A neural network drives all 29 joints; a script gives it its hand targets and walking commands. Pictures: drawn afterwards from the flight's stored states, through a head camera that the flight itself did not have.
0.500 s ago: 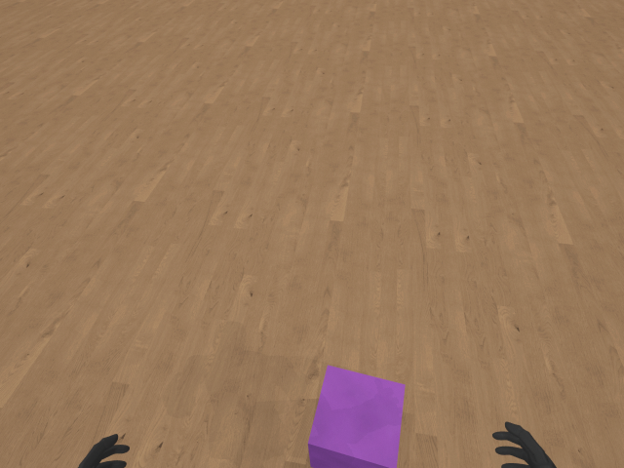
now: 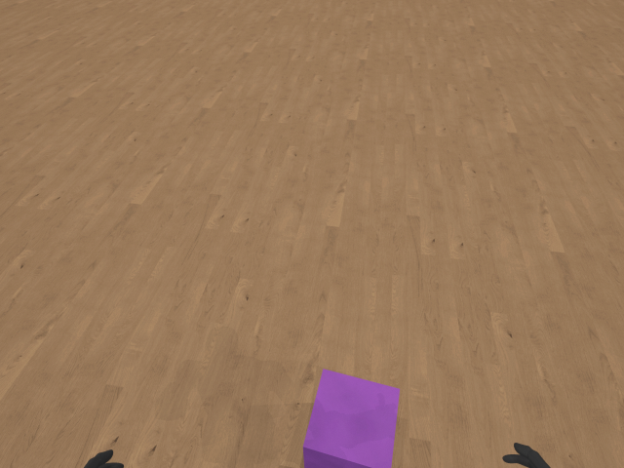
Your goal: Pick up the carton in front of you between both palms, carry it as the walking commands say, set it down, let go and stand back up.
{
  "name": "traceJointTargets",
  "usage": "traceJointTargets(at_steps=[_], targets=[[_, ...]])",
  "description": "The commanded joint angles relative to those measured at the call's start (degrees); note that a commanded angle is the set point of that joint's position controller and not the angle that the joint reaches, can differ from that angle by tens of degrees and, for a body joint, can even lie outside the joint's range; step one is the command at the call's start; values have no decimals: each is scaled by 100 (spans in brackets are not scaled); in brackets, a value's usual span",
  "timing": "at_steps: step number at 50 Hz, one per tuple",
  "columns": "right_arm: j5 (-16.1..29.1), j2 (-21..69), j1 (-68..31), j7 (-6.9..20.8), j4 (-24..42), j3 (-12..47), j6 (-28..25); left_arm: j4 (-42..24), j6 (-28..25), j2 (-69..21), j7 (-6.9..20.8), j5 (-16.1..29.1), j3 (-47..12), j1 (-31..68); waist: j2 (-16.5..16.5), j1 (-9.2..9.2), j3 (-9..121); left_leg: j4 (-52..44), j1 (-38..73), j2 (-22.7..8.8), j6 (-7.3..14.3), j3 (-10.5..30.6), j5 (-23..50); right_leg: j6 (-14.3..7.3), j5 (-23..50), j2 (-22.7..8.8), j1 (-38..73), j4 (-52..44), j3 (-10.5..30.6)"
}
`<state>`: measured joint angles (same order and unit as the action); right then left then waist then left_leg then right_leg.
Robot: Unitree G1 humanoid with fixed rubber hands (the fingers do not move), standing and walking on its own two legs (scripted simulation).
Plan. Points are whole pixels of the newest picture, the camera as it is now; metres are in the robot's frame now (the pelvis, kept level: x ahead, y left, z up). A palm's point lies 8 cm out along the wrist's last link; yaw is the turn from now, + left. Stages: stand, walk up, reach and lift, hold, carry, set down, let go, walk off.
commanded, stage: stand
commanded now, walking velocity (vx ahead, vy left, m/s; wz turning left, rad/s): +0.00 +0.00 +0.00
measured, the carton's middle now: (350, 431) +0.36 -0.09 -0.65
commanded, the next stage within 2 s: none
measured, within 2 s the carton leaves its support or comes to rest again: neither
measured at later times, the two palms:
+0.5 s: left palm out of the picture +0.08 +0.30 -0.09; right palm out of the picture +0.09 -0.30 -0.10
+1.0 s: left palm out of the picture +0.08 +0.32 -0.09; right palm out of the picture +0.07 -0.30 -0.10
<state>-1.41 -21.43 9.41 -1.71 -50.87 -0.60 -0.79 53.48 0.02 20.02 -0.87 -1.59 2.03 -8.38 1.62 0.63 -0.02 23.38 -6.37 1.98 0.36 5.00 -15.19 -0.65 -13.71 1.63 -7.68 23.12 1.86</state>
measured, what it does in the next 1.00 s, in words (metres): stands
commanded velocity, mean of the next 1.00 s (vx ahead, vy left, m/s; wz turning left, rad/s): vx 0.00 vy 0.00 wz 0.00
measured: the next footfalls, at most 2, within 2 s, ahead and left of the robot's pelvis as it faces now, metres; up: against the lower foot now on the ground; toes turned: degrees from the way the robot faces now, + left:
none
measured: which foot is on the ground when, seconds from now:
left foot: down 0.00-1.00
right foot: down 0.00-1.00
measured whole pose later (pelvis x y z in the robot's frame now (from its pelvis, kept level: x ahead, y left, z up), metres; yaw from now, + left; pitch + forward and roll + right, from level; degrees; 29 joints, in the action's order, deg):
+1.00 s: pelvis -0.02 +0.00 +0.00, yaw +0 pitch -3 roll +0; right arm -0.8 -22.5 8.0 -0.8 -58.5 0.3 -1.1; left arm 59.6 -0.8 22.0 -0.2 -0.8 0.7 -6.4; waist 1.0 0.4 -1.0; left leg 19.7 -5.1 2.2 0.6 4.5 -11.8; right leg -0.4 -10.5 1.2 -6.7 19.8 2.5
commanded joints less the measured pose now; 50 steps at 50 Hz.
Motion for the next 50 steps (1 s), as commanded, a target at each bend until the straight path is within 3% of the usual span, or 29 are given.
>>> traceJointTargets(at_steps=[1, 4, 5, 8, 9, 10, 12, 14, 15, 16, 20, 21, 26, 28, 29, 31, 32, 35, 36, 37, 39, 41, 42, 43, 45, 46, 48, 49, 50], targets=[[4, -1017, -107, -6, 227, -194, -58, -235, -64, 960, -18, 27, 170, 310, 130, -72, 279, -447, -135, -673, 52, 531, 1315, -33, 1126, -668, 223, -208, 582], [-9, -960, -385, -3, 203, -174, -74, -116, -76, 969, -29, -13, 181, 109, -343, 185, -60, -463, -272, -661, 19, 587, 1476, -38, 1132, -668, 194, -365, 523], [4, -853, -321, -23, 166, -131, -77, -116, -53, 922, -21, -15, 157, 294, 25, 28, 75, -381, -190, -615, 60, 476, 1243, -24, 1199, -679, 168, -420, 637], [-3, -911, -534, -13, 85, -162, -68, -15, -70, 927, -18, 29, 167, 274, -283, 161, 290, -356, -46, -671, 6, 490, 1378, 4, 1233, -686, 320, -441, 565], [-34, -865, -308, -12, 35, -94, -50, 38, -22, 1041, -33, 67, 201, 196, -426, 51, 150, -367, -53, -666, 25, 452, 1422, -35, 1202, -683, 184, -359, 541], [58, -938, -419, -30, 16, -155, -56, 15, -17, 896, -35, 16, 153, 323, -37, -41, -201, -399, -236, -634, 71, 547, 1190, -92, 1000, -716, -61, -518, 743], [16, -823, -270, -13, -49, -86, -63, -71, -73, 962, 15, 50, 112, 425, -332, -98, 89, -475, -84, -636, -22, 501, 1105, -42, 924, -668, 17, -504, 593], [-4, -1077, -386, -13, -90, -131, -58, 12, -108, 917, 34, 39, 103, 359, 190, 3, 31, -569, -155, -639, 43, 492, 928, -6, 785, -675, 22, -553, 604], [14, -1021, -496, -17, -48, -159, -42, -63, -68, 993, 16, -37, 102, 681, -306, -63, -185, -511, -260, -669, 61, 589, 794, -51, 705, -645, -113, -522, 558], [-18, -875, -607, -21, 16, -140, -76, 83, -67, 895, -17, -21, 141, 358, -368, 89, 116, -547, -245, -691, 82, 602, 985, -36, 965, -636, 199, -468, 540], [-3, -929, -368, 5, -143, -141, -67, 82, -95, 979, -1, -25, 125, 421, -2, -47, -65, -542, -104, -581, 24, 481, 1376, -27, 1158, -687, 127, -534, 533], [18, -756, -469, 0, -28, -115, -72, 148, -129, 996, 0, -20, 117, 402, -274, 2, 7, -469, 43, -648, 48, 504, 1494, -18, 1257, -655, 129, -571, 539], [63, -1088, -215, 39, -281, -174, -1, 231, -107, 1194, -14, -29, 135, 421, -161, -108, -107, -584, -154, -647, 120, 532, 916, -34, 587, -696, 176, -677, 640], [41, -973, -262, 25, -264, -121, -57, 155, -127, 1052, -5, 27, 101, 340, -28, 83, 82, -574, -262, -657, 95, 573, 1003, -127, 758, -746, 255, -593, 701], [71, -807, -303, 25, -188, -65, -85, 187, -148, 950, 22, 85, 89, 347, -200, -52, 74, -546, -152, -663, 97, 500, 1016, -84, 785, -763, 203, -599, 677], [11, -1131, -449, 26, -285, -166, -31, 177, -90, 1012, 20, 32, 75, 391, -402, 77, 42, -549, -187, -696, 47, 515, 1097, -22, 1064, -686, 180, -636, 562], [54, -1040, -348, 41, -271, -127, -66, 220, -113, 1144, -3, 46, 102, 455, -99, 10, 159, -501, -145, -712, 23, 507, 1108, -75, 1110, -756, 232, -612, 613], [33, -1028, -168, 0, -303, -142, -6, 269, -161, 1119, 28, 32, 55, 440, -95, -82, 140, -707, -29, -641, 50, 419, 1088, 3, 962, -699, 283, -557, 563], [44, -889, -353, 11, -355, -96, -23, 233, -126, 1082, 0, 78, 86, 458, -246, 52, -96, -669, -230, -697, 66, 496, 790, -34, 864, -681, 113, -689, 692], [44, -867, -478, 41, -255, -73, -26, 284, -109, 1072, 20, 54, 69, 635, -354, -95, -196, -690, -245, -643, 34, 477, 793, 17, 758, -650, 126, -647, 561], [77, -958, -372, 41, -436, -102, -65, 357, -87, 1184, 39, 83, 102, 472, -12, 6, -9, -628, -156, -684, 90, 529, 768, -51, 420, -772, 104, -715, 752], [46, -1117, -179, 37, -473, -114, -46, 349, -104, 1265, 34, 23, 94, 467, -57, -105, -9, -781, -194, -648, 112, 546, 800, -111, 428, -694, 215, -644, 720], [48, -1156, -480, 38, -441, -112, -40, 379, -89, 1201, 11, 53, 46, 358, 39, 28, -152, -668, -101, -794, 166, 599, 931, -128, 791, -743, 28, -680, 694], [16, -1019, -397, 32, -382, -85, -58, 387, -136, 1186, 3, 56, 79, 435, -273, -67, -192, -749, -231, -672, 127, 600, 1043, -116, 800, -709, 66, -627, 731], [43, -979, -391, 63, -477, -96, -98, 312, -161, 1103, 24, 88, 63, 318, 95, 78, -16, -694, -181, -710, 166, 646, 908, -156, 822, -738, 239, -601, 646], [-17, -937, -346, 81, -502, -32, -96, 367, -154, 1186, 41, 113, 6, 451, -190, 9, -97, -690, -247, -730, 152, 589, 928, -114, 929, -808, 170, -612, 688], [84, -1061, -409, 58, -500, -92, -108, 333, -123, 1149, 55, 72, 30, 406, 172, 15, -61, -689, -84, -786, 94, 525, 1119, -134, 830, -748, 55, -590, 712], [104, -1079, -296, 82, -552, -84, -72, 381, -138, 1153, 41, 87, 23, 358, -227, -3, 304, -718, -18, -750, 68, 576, 954, -99, 744, -687, 339, -601, 600], [55, -1062, -471, 61, -456, -77, -91, 349, -123, 1116, 43, 84, 21, 571, -255, 2, -22, -752, -287, -750, 99, 603, 824, -108, 821, -797, 272, -565, 721]])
